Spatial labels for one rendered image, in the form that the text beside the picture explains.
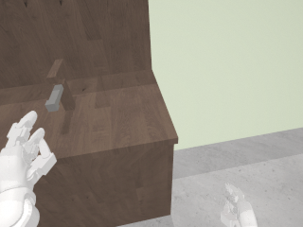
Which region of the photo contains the tap lever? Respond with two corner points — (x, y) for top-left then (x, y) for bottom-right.
(45, 84), (63, 112)

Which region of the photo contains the robot left forearm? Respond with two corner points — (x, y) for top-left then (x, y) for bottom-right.
(0, 186), (40, 227)

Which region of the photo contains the counter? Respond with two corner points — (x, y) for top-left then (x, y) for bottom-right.
(0, 0), (179, 227)

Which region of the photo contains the robot right hand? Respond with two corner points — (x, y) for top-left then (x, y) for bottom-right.
(221, 183), (258, 227)

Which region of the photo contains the robot left hand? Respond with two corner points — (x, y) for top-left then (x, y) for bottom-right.
(0, 111), (57, 193)

